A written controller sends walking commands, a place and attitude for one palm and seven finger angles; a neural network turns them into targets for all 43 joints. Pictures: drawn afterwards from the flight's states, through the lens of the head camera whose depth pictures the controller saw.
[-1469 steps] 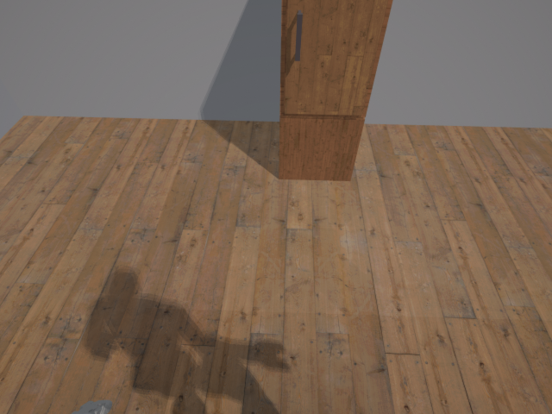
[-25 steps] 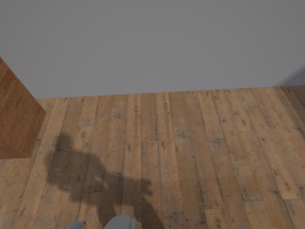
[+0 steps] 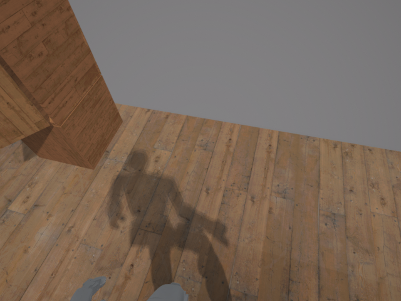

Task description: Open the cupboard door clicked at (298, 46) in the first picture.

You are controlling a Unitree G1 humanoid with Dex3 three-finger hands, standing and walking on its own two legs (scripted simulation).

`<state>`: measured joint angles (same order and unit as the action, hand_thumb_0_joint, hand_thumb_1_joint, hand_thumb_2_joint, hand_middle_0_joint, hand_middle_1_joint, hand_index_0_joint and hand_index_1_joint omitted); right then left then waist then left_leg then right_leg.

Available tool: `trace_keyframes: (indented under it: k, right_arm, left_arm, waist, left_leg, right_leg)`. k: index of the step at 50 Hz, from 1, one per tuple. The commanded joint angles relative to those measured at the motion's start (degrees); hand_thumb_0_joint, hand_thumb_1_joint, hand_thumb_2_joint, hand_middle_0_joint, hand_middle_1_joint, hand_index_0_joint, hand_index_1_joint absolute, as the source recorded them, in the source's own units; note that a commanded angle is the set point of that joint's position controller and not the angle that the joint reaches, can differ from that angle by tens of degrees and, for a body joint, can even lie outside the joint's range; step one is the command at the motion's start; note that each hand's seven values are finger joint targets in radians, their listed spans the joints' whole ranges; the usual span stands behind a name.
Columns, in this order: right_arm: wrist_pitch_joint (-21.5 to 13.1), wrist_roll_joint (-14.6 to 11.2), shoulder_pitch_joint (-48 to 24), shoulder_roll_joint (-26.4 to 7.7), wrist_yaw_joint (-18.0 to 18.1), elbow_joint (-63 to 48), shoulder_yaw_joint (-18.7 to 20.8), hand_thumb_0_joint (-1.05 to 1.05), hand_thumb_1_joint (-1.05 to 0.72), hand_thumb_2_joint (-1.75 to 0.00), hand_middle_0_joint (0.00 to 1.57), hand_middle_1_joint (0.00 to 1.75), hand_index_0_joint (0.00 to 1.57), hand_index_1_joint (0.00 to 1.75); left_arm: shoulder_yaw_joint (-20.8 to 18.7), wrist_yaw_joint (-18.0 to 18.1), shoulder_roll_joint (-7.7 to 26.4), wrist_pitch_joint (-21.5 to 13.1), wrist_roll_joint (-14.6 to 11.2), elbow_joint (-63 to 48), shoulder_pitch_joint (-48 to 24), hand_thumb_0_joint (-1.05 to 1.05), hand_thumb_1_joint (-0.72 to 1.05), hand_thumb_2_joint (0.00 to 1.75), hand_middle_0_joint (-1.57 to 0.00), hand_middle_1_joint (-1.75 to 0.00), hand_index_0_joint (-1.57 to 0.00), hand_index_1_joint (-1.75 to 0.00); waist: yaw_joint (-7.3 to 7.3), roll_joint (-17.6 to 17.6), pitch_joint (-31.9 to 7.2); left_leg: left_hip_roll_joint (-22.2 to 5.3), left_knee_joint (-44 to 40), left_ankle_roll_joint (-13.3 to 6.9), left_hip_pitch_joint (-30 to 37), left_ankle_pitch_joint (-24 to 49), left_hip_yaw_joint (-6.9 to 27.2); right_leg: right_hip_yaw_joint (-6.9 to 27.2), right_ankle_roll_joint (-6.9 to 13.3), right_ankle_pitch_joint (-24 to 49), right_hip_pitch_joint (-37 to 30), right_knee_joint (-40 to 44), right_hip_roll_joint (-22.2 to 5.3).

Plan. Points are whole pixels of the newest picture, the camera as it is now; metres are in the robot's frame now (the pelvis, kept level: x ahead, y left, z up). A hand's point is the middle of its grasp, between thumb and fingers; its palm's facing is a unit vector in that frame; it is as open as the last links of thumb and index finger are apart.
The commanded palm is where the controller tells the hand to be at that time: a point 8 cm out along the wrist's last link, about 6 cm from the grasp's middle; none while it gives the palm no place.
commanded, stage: turn to face it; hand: left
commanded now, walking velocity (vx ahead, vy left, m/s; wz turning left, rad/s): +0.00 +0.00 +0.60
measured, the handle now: out of the picture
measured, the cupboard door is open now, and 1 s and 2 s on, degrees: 52 52 52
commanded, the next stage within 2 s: take the last steps up to it in 0.98 s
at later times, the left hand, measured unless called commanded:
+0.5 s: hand out of the picture +0.04 +0.23 -0.15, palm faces +0.33 -0.91 -0.27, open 7.4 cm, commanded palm none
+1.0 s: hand out of the picture -0.05 +0.18 -0.17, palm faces +0.58 -0.79 -0.22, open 7.4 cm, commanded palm none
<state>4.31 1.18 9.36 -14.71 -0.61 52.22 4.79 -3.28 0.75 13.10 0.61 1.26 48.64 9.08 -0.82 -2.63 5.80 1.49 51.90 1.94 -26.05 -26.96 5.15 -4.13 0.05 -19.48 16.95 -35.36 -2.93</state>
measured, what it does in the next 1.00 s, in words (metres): steps on the spot, turning left: left foot, then right foot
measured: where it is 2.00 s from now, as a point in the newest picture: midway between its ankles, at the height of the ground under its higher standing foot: outside the picture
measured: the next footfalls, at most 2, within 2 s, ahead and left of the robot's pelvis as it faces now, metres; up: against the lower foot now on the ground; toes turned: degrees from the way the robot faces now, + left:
left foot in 0.26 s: +0.04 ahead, +0.13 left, +0.00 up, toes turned +15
right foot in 0.58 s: +0.11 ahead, -0.14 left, +0.00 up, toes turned +19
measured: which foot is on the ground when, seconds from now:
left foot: up 0.00-0.24, down 0.26-0.58, up 0.60-0.86, down 0.88-1.00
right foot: down 0.00-0.26, up 0.28-0.56, down 0.58-0.88, up 0.90-1.00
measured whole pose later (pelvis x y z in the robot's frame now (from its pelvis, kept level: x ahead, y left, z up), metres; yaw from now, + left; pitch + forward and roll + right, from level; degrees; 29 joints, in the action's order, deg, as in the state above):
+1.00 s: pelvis +0.03 -0.02 +0.00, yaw +34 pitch +1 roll +0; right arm 1.5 1.8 7.3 -11.4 0.2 52.0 2.1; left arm -3.5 0.5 14.1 3.8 0.8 54.5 11.7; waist 0.8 3.0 5.7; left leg 0.0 33.8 -1.0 -17.3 -17.4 -1.1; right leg -2.9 -3.6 -29.3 24.0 -57.0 -5.2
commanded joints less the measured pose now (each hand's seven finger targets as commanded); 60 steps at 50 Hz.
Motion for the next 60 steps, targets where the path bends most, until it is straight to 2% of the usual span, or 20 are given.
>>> trace_keyframes:
  k: [1,7,11,12,13,14,19,26,27,29,34,38,41,42,43,44,56,57,58,60]
  right_arm:
    - [-1.39,-0.41,-3.44,-4.11,-0.76,-5.43,1.04,0.00,-0.90,-0.90,0.20,0.30,0.20,0.30]
    - [-1.88,-0.80,-7.51,-1.55,-1.43,-5.91,-0.45,0.00,-0.90,-0.90,0.20,0.30,0.20,0.30]
    - [-2.55,-0.46,-2.07,-3.86,-1.16,-4.89,-0.03,0.00,-0.90,-0.90,0.20,0.30,0.20,0.30]
    - [-3.10,-0.04,2.09,-8.08,-0.90,-4.17,0.98,0.00,-0.90,-0.90,0.20,0.30,0.20,0.30]
    - [-3.31,0.44,6.77,-14.86,-0.46,-3.71,2.83,0.00,-0.90,-0.90,0.20,0.30,0.20,0.30]
    - [-2.82,0.27,10.13,-16.49,-0.04,-2.44,2.89,0.00,-0.90,-0.90,0.20,0.30,0.20,0.30]
    - [-3.51,0.47,-0.68,-10.64,1.49,-4.99,1.09,0.00,-0.90,-0.90,0.20,0.30,0.20,0.30]
    - [-2.54,0.17,-3.70,-10.86,0.93,-5.69,2.00,0.00,-0.90,-0.90,0.20,0.30,0.20,0.30]
    - [-2.44,-0.15,-4.59,-9.42,0.74,-6.33,1.92,0.00,-0.90,-0.90,0.20,0.30,0.20,0.30]
    - [-2.50,-0.53,-5.12,-4.90,0.02,-8.57,1.22,0.00,-0.90,-0.90,0.20,0.30,0.20,0.30]
    - [-1.27,-0.41,-3.38,-3.21,-1.05,-5.35,0.63,0.00,-0.90,-0.90,0.20,0.30,0.20,0.30]
    - [-2.10,-0.82,-5.58,-1.06,-1.15,-5.09,-0.52,0.00,-0.90,-0.90,0.20,0.30,0.20,0.30]
    - [-2.86,-0.68,-1.28,-2.25,-0.77,-3.51,-0.63,0.00,-0.90,-0.90,0.20,0.30,0.20,0.30]
    - [-3.28,-0.44,1.27,-4.99,-0.59,-2.92,-0.04,0.00,-0.90,-0.90,0.20,0.30,0.20,0.30]
    - [-3.75,0.25,3.82,-11.07,-0.25,-2.95,1.26,0.00,-0.90,-0.90,0.20,0.30,0.20,0.30]
    - [-3.22,0.49,6.70,-14.15,0.36,-2.23,1.72,0.00,-0.90,-0.90,0.20,0.30,0.20,0.30]
    - [-3.36,-0.17,-1.43,-7.55,1.77,-1.26,-0.14,0.00,-0.90,-0.90,0.20,0.30,0.20,0.30]
    - [-3.26,-0.47,-1.92,-5.35,1.36,-1.61,-0.34,0.00,-0.90,-0.90,0.20,0.30,0.20,0.30]
    - [-3.24,-0.72,-2.30,-1.48,0.66,-3.23,-0.92,0.00,-0.90,-0.90,0.20,0.30,0.20,0.30]
    - [-2.79,0.14,-6.63,-4.44,-0.14,-4.59,0.07,0.00,-0.90,-0.90,0.20,0.30,0.20,0.30]
  left_arm:
    - [-1.83,1.27,8.43,-0.96,0.12,-3.58,1.22,0.00,0.90,0.90,-0.20,-0.30,-0.20,-0.30]
    - [-2.81,1.06,11.61,-1.10,0.44,-1.29,6.43,0.00,0.90,0.90,-0.20,-0.30,-0.20,-0.30]
    - [-3.18,0.46,11.88,-0.82,-0.20,-0.73,5.35,0.00,0.90,0.90,-0.20,-0.30,-0.20,-0.30]
    - [-3.04,0.17,10.53,-0.61,-0.67,-1.91,4.69,0.00,0.90,0.90,-0.20,-0.30,-0.20,-0.30]
    - [-1.85,-0.26,6.16,-0.36,-0.98,-4.56,2.97,0.00,0.90,0.90,-0.20,-0.30,-0.20,-0.30]
    - [-1.53,0.20,7.25,0.28,-0.28,-6.52,-1.02,0.00,0.90,0.90,-0.20,-0.30,-0.20,-0.30]
    - [-1.96,-0.36,6.03,1.29,-0.41,-2.67,0.00,0.00,0.90,0.90,-0.20,-0.30,-0.20,-0.30]
    - [-2.06,-0.39,6.13,0.41,-0.52,-2.15,5.00,0.00,0.90,0.90,-0.20,-0.30,-0.20,-0.30]
    - [-2.55,-0.12,7.71,-0.06,-0.39,-1.82,7.65,0.00,0.90,0.90,-0.20,-0.30,-0.20,-0.30]
    - [-3.70,0.61,15.67,-0.59,0.76,-2.53,8.26,0.00,0.90,0.90,-0.20,-0.30,-0.20,-0.30]
    - [-1.88,0.99,9.21,-0.81,0.46,-3.82,0.38,0.00,0.90,0.90,-0.20,-0.30,-0.20,-0.30]
    - [-2.62,0.92,11.65,-0.98,0.64,-1.15,6.01,0.00,0.90,0.90,-0.20,-0.30,-0.20,-0.30]
    - [-2.73,0.52,11.48,-0.74,-0.05,0.10,6.02,0.00,0.90,0.90,-0.20,-0.30,-0.20,-0.30]
    - [-2.55,0.34,10.30,-0.45,-0.62,-0.39,5.29,0.00,0.90,0.90,-0.20,-0.30,-0.20,-0.30]
    - [-1.94,0.05,6.59,0.01,-0.97,-2.04,5.84,0.00,0.90,0.90,-0.20,-0.30,-0.20,-0.30]
    - [-0.79,0.14,5.30,0.39,-0.62,-3.65,2.10,0.00,0.90,0.90,-0.20,-0.30,-0.20,-0.30]
    - [-0.91,-0.50,3.75,-0.23,-0.56,4.01,8.40,0.00,0.90,0.90,-0.20,-0.30,-0.20,-0.30]
    - [-1.59,-0.36,6.45,-0.76,-0.06,4.53,10.53,0.00,0.90,0.90,-0.20,-0.30,-0.20,-0.30]
    - [-2.92,-0.15,12.02,-1.21,0.72,4.67,12.40,0.00,0.90,0.90,-0.20,-0.30,-0.20,-0.30]
    - [-2.91,0.04,12.29,-1.64,0.29,3.46,11.60,0.00,0.90,0.90,-0.20,-0.30,-0.20,-0.30]
  waist:
    - [0.44,15.40,-6.28]
    - [3.56,13.90,-7.37]
    - [0.27,12.16,-9.70]
    - [-2.25,2.67,-12.75]
    - [-4.74,-15.11,-14.12]
    - [-5.85,-9.04,-13.39]
    - [-0.08,-7.25,-8.23]
    - [2.27,-6.97,-8.58]
    - [3.76,-2.98,-9.33]
    - [5.01,20.40,-8.57]
    - [0.26,16.91,-4.72]
    - [3.24,14.40,-7.26]
    - [1.09,12.39,-8.86]
    - [-0.64,6.46,-10.14]
    - [-1.67,-9.77,-11.71]
    - [-3.64,-12.23,-11.05]
    - [2.77,-5.22,-9.99]
    - [4.14,0.62,-8.60]
    - [5.25,17.61,-5.33]
    - [5.52,17.11,-0.11]
  left_leg:
    - [-3.10,16.13,1.48,-7.41,-0.71,-3.68]
    - [-1.89,-6.26,1.49,-0.04,0.33,-10.51]
    - [-1.22,-23.68,-0.31,13.21,12.64,-11.12]
    - [-7.51,-27.19,-3.38,23.64,25.91,-3.78]
    - [-24.31,-28.96,-13.09,31.26,49.08,18.48]
    - [-27.53,-28.83,-17.52,27.81,47.04,19.33]
    - [-15.30,-31.16,-11.17,15.48,32.05,9.17]
    - [-10.75,-27.05,-8.17,5.39,23.20,10.62]
    - [-8.12,-23.36,-6.00,1.09,17.60,9.29]
    - [2.36,4.02,0.23,-9.10,-8.41,-3.54]
    - [-2.84,10.31,1.21,-3.74,-0.64,-5.69]
    - [-1.05,-6.48,1.00,1.60,-0.41,-10.00]
    - [-0.56,-23.04,-0.05,12.25,11.14,-10.12]
    - [-4.10,-27.89,-1.49,19.72,19.78,-6.77]
    - [-18.58,-29.39,-8.23,26.57,36.92,12.15]
    - [-25.82,-31.42,-15.32,23.49,43.93,17.61]
    - [-11.03,-26.21,-7.97,10.60,23.87,3.42]
    - [-6.57,-20.80,-5.11,3.21,9.22,0.32]
    - [1.04,-7.86,-1.27,-9.35,-5.61,-6.16]
    - [-1.96,12.03,-1.57,-12.62,-2.47,-0.61]
  right_leg:
    - [8.38,7.59,28.88,-9.06,14.62,-16.26]
    - [2.00,6.48,38.88,-14.87,10.21,-17.13]
    - [-2.61,1.75,34.85,-9.58,0.54,-15.91]
    - [-5.46,-1.45,25.81,-0.87,-9.11,-13.44]
    - [-6.01,-5.70,-14.51,15.76,-22.90,-4.73]
    - [0.89,-4.62,-20.23,17.50,-28.98,-4.00]
    - [4.18,-4.61,-6.89,13.13,-26.21,-2.87]
    - [0.80,-3.56,1.03,-6.00,1.42,2.39]
    - [2.74,-3.01,3.84,-12.06,9.92,0.03]
    - [26.88,7.92,3.57,-12.14,22.54,-25.05]
    - [5.77,6.51,22.90,-5.29,15.49,-15.58]
    - [3.83,6.41,33.12,-12.08,11.15,-16.41]
    - [0.67,2.38,29.86,-9.05,4.33,-14.65]
    - [-1.56,-0.28,23.56,-3.00,-0.93,-13.14]
    - [-5.11,-4.49,-0.17,9.77,-11.90,-6.10]
    - [-0.90,-4.50,-18.88,12.69,-20.19,-3.52]
    - [-0.63,-2.75,3.50,-9.19,6.03,1.57]
    - [4.68,-1.63,-0.02,-15.01,14.29,-3.40]
    - [24.06,3.91,-10.53,-18.48,23.33,-17.71]
    - [31.44,9.22,-17.62,-8.00,28.50,-22.82]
